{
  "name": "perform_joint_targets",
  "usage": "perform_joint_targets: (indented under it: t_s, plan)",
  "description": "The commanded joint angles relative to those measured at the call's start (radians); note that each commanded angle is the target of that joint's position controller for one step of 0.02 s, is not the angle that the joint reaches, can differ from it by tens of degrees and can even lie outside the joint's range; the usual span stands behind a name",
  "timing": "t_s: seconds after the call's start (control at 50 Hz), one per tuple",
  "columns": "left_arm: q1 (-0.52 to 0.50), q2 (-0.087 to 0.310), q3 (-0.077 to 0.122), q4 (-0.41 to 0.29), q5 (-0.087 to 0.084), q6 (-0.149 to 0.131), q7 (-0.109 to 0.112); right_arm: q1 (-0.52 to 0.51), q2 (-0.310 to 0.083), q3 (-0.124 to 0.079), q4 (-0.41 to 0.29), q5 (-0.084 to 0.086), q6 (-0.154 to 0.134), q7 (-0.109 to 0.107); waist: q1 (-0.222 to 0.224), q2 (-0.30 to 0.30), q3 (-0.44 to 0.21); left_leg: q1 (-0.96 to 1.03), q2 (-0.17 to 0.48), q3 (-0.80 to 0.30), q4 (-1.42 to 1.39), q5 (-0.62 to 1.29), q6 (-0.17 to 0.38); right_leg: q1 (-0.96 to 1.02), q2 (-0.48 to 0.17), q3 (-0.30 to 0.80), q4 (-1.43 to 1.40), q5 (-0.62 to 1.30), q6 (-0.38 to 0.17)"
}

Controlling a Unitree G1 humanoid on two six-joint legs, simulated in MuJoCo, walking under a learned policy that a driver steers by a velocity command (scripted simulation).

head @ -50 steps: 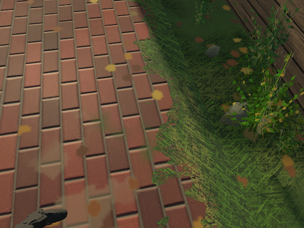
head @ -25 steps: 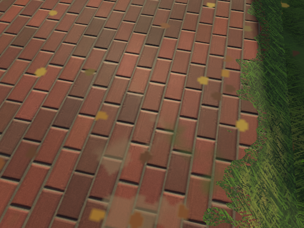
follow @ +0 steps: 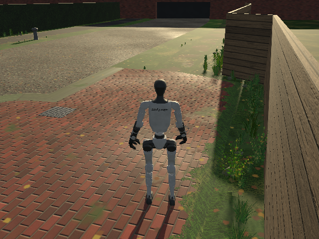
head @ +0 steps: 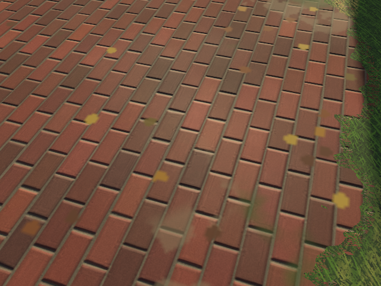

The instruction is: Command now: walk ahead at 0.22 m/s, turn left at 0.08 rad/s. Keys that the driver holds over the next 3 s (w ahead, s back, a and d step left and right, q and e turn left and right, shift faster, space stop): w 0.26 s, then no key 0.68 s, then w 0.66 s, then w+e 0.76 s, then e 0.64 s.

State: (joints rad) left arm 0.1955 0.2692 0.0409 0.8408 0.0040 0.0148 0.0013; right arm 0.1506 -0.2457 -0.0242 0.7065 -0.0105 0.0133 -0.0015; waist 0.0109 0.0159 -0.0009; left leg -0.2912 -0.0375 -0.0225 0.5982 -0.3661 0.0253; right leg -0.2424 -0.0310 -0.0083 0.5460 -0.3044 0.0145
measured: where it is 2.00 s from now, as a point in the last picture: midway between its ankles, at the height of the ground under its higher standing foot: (202, 228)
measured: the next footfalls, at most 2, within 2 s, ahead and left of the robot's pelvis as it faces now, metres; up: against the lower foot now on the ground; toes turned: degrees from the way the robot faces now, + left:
left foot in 0.24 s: +0.11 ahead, +0.13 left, +0.00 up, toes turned +1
right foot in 0.62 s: +0.35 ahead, -0.08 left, +0.00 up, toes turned -3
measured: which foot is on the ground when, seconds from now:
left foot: up 0.00-0.22, down 0.24-0.62, up 0.64-0.88, down 0.90-1.00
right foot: down 0.00-0.24, up 0.26-0.60, down 0.62-1.00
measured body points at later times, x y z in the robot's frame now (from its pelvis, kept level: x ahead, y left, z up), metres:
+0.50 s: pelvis +0.13 +0.04 +0.01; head +0.16 +0.05 +0.46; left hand +0.31 +0.29 -0.10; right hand +0.16 -0.24 -0.11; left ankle +0.07 +0.13 -0.73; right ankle +0.24 -0.11 -0.69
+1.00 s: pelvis +0.23 +0.03 +0.00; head +0.24 +0.04 +0.45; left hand +0.35 +0.28 -0.13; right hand +0.29 -0.24 -0.13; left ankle +0.22 +0.17 -0.73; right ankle +0.28 -0.08 -0.73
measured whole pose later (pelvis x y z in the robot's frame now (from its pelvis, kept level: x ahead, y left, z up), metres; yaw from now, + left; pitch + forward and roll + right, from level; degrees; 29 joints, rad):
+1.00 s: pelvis +0.23 +0.03 +0.00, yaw +0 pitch -1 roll -1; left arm 0.11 0.22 0.03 0.94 0.01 0.00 0.01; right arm 0.26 -0.24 -0.05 0.93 -0.01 0.01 -0.04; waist 0.00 -0.01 0.02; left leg -0.22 0.04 -0.02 0.55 -0.31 -0.03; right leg -0.30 0.02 -0.02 0.50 -0.23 -0.02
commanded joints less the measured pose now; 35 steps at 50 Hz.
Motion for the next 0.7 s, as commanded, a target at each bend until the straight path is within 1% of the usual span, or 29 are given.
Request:
perform_joint_targets:
  t_s: [0.02, 0.04, 0.06, 0.08, 0.1, 0.14, 0.18, 0.2, 0.22, 0.24, 0.26, 0.28, 0.3, 0.32, 0.34, 0.36, 0.38, 0.4, 0.44, 0.48, 0.52, 0.56, 0.58, 0.6, 0.62, 0.64, 0.66, 0.68, 0.7]
  plan:
    - [0.033, 0.208, 0.051, -0.036, 0.004, -0.03, 0.012, -0.075, -0.136, -0.049, -0.084, 0.022, -0.036, -0.009, 0.026, -0.266, 0.109, -0.195, 0.0, 0.045, 0.184, -0.094, -0.002, -0.012, -0.284, 0.444, -0.401, -0.492, -0.223]
    - [0.051, 0.195, 0.05, -0.032, -0.002, -0.042, 0.017, -0.082, -0.147, -0.056, -0.09, 0.026, -0.043, -0.007, 0.038, -0.268, 0.124, -0.259, 0.028, 0.014, 0.252, -0.136, 0.005, 0.024, -0.308, 0.469, -0.407, -0.432, -0.236]
    - [0.072, 0.189, 0.049, -0.026, -0.01, -0.053, 0.02, -0.081, -0.141, -0.058, -0.091, 0.028, -0.052, -0.003, 0.043, -0.236, 0.115, -0.323, 0.056, -0.01, 0.289, -0.16, 0.014, 0.09, -0.317, 0.466, -0.397, -0.369, -0.239]
    - [0.081, 0.184, 0.049, -0.023, -0.021, -0.059, 0.021, -0.081, -0.121, -0.054, -0.089, 0.031, -0.061, 0.003, 0.044, -0.191, 0.102, -0.346, 0.071, -0.012, 0.258, -0.149, 0.022, 0.141, -0.301, 0.43, -0.39, -0.316, -0.228]
    - [0.076, 0.188, 0.051, -0.022, -0.03, -0.062, 0.021, -0.084, -0.1, -0.049, -0.087, 0.033, -0.071, 0.01, 0.042, -0.18, 0.092, -0.313, 0.076, 0.002, 0.178, -0.124, 0.027, 0.15, -0.277, 0.375, -0.386, -0.258, -0.21]
    - [0.043, 0.195, 0.055, -0.026, -0.036, -0.058, 0.018, -0.064, -0.076, -0.044, -0.066, 0.027, -0.084, 0.021, 0.025, -0.177, 0.06, -0.131, 0.046, 0.055, 0.024, -0.026, 0.023, 0.081, -0.206, 0.247, -0.367, -0.121, -0.184]
    - [0.032, 0.197, 0.057, -0.025, -0.038, -0.049, 0.01, 0.021, -0.083, -0.055, -0.021, 0.026, -0.084, 0.027, -0.017, -0.158, 0.019, 0.084, -0.001, 0.116, -0.11, 0.154, 0.014, -0.01, -0.169, 0.168, -0.309, -0.061, -0.173]
    - [0.039, 0.178, 0.051, -0.023, -0.034, -0.049, 0.006, 0.087, -0.094, -0.063, 0.007, 0.027, -0.077, 0.024, -0.041, -0.138, -0.005, 0.195, -0.015, 0.121, -0.128, 0.168, 0.014, -0.066, -0.155, 0.149, -0.26, -0.059, -0.158]
    - [0.031, 0.141, 0.038, -0.024, -0.027, -0.054, 0.001, 0.169, -0.112, -0.074, 0.029, 0.033, -0.071, 0.017, -0.08, -0.112, -0.033, 0.31, 0.015, 0.079, -0.137, 0.151, 0.026, -0.134, -0.134, 0.12, -0.177, -0.056, -0.128]
    - [-0.004, 0.064, 0.013, -0.044, -0.01, -0.064, -0.007, 0.279, -0.176, -0.09, 0.043, 0.031, -0.07, 0.004, -0.125, 0.055, -0.056, 0.423, 0.187, -0.167, -0.247, 0.04, 0.082, -0.258, -0.049, 0.022, 0.113, -0.052, -0.06]
    - [-0.025, 0.045, 0.006, -0.105, -0.019, -0.086, 0.0, 0.349, -0.306, -0.117, 0.041, 0.02, -0.073, 0.009, -0.137, 0.289, -0.074, 0.506, 0.401, -0.602, -0.396, -0.179, 0.246, -0.505, 0.052, -0.014, 0.398, -0.219, -0.022]
    - [-0.041, 0.126, 0.028, -0.107, -0.038, -0.101, 0.005, 0.307, -0.249, -0.098, 0.041, 0.011, -0.086, 0.011, -0.115, 0.2, -0.012, 0.439, 0.449, -0.689, -0.42, -0.204, 0.308, -0.6, 0.002, 0.067, 0.579, -0.27, -0.03]
    - [-0.032, 0.155, 0.038, -0.099, -0.045, -0.109, 0.0, 0.243, -0.189, -0.077, 0.027, 0.011, -0.097, 0.009, -0.077, 0.149, 0.051, 0.4, 0.408, -0.566, -0.4, -0.063, 0.274, -0.624, -0.04, 0.086, 0.618, -0.185, -0.048]
    - [-0.016, 0.144, 0.038, -0.077, -0.035, -0.11, -0.003, 0.2, -0.161, -0.067, 0.018, 0.006, -0.102, 0.008, -0.054, 0.109, 0.052, 0.369, 0.352, -0.435, -0.388, 0.146, 0.234, -0.59, -0.062, 0.077, 0.605, -0.111, -0.053]
    - [-0.014, 0.137, 0.039, -0.068, -0.019, -0.108, -0.005, 0.164, -0.156, -0.063, 0.014, 0.009, -0.1, 0.009, -0.037, 0.081, 0.056, 0.344, 0.323, -0.335, -0.378, 0.376, 0.204, -0.562, -0.074, 0.067, 0.557, -0.063, -0.045]
    - [-0.013, 0.125, 0.04, -0.061, -0.011, -0.102, -0.01, 0.147, -0.148, -0.059, 0.012, 0.01, -0.093, 0.005, -0.024, 0.075, 0.044, 0.312, 0.291, -0.243, -0.374, 0.557, 0.177, -0.504, -0.082, 0.055, 0.508, -0.028, -0.035]
    - [-0.014, 0.094, 0.032, -0.059, -0.009, -0.095, -0.015, 0.15, -0.15, -0.059, 0.016, 0.006, -0.089, 0.0, -0.02, 0.079, 0.026, 0.282, 0.266, -0.179, -0.367, 0.689, 0.166, -0.45, -0.067, 0.03, 0.466, 0.009, -0.022]
    - [-0.021, 0.068, 0.024, -0.061, -0.007, -0.089, -0.019, 0.154, -0.152, -0.059, 0.023, 0.006, -0.084, -0.006, -0.015, 0.073, 0.011, 0.267, 0.247, -0.129, -0.363, 0.772, 0.167, -0.412, -0.053, 0.012, 0.404, 0.043, -0.006]
    - [-0.068, 0.034, 0.009, -0.074, -0.003, -0.081, -0.02, 0.146, -0.162, -0.059, 0.036, 0.007, -0.073, -0.019, -0.015, 0.074, 0.002, 0.207, 0.208, -0.042, -0.356, 0.824, 0.154, -0.307, -0.029, -0.009, 0.232, 0.137, 0.013]
    - [-0.116, 0.039, 0.006, -0.086, -0.004, -0.076, -0.022, 0.172, -0.181, -0.064, 0.057, 0.007, -0.064, -0.024, -0.035, 0.096, -0.016, 0.191, 0.202, -0.019, -0.343, 0.828, 0.145, -0.225, 0.002, -0.023, 0.113, 0.24, 0.017]
    - [-0.14, 0.062, 0.011, -0.092, -0.006, -0.073, -0.025, 0.18, -0.184, -0.064, 0.077, 0.012, -0.06, -0.024, -0.038, 0.1, -0.019, 0.195, 0.222, -0.034, -0.325, 0.803, 0.144, -0.179, 0.014, -0.009, 0.056, 0.287, 0.004]
    - [-0.136, 0.088, 0.019, -0.091, -0.001, -0.075, -0.028, 0.157, -0.179, -0.063, 0.088, 0.021, -0.057, -0.024, -0.018, 0.094, -0.02, 0.209, 0.237, -0.056, -0.278, 0.772, 0.132, -0.139, 0.017, 0.004, 0.004, 0.282, -0.026]
    - [-0.1, 0.1, 0.027, -0.076, 0.005, -0.078, -0.027, 0.137, -0.175, -0.062, 0.092, 0.026, -0.055, -0.024, 0.011, 0.079, -0.032, 0.211, 0.225, -0.055, -0.229, 0.754, 0.115, -0.078, 0.027, -0.002, -0.057, 0.324, -0.046]
    - [-0.055, 0.122, 0.037, -0.055, 0.014, -0.081, -0.022, 0.149, -0.165, -0.059, 0.101, 0.025, -0.056, -0.024, 0.03, 0.054, -0.055, 0.205, 0.187, -0.047, -0.161, 0.754, 0.09, 0.017, 0.038, -0.008, -0.121, 0.419, -0.069]
    - [-0.009, 0.18, 0.051, -0.049, 0.021, -0.083, -0.011, 0.181, -0.146, -0.052, 0.106, 0.006, -0.061, -0.023, 0.036, -0.013, -0.113, 0.149, 0.132, -0.015, -0.052, 0.621, 0.04, 0.163, -0.055, 0.078, -0.105, 0.765, -0.106]
    - [0.027, 0.198, 0.048, -0.041, 0.036, -0.076, -0.003, 0.308, -0.075, -0.03, 0.117, -0.014, -0.065, -0.022, -0.017, -0.151, -0.248, -0.011, 0.057, 0.007, 0.14, 0.25, -0.027, 0.407, -0.237, 0.27, -0.039, 0.983, -0.253]
    - [0.048, 0.115, 0.029, -0.027, 0.023, -0.064, -0.005, 0.29, -0.078, -0.025, 0.13, -0.008, -0.054, -0.023, 0.023, -0.218, -0.297, -0.058, 0.024, -0.04, 0.302, -0.241, -0.069, 0.396, -0.325, 0.399, -0.101, 0.946, -0.353]
    - [0.003, 0.088, 0.015, -0.025, 0.004, -0.06, -0.01, 0.24, -0.127, -0.04, 0.119, 0.015, -0.037, -0.023, 0.017, -0.185, -0.23, -0.109, 0.041, -0.075, 0.387, -0.345, -0.082, 0.315, -0.304, 0.399, -0.148, 0.723, -0.338]
    - [-0.056, 0.089, 0.014, -0.028, 0.0, -0.058, -0.012, 0.207, -0.139, -0.048, 0.12, 0.025, -0.019, -0.031, 0.003, -0.144, -0.16, -0.149, 0.062, -0.071, 0.421, -0.322, -0.087, 0.236, -0.276, 0.366, -0.186, 0.525, -0.301]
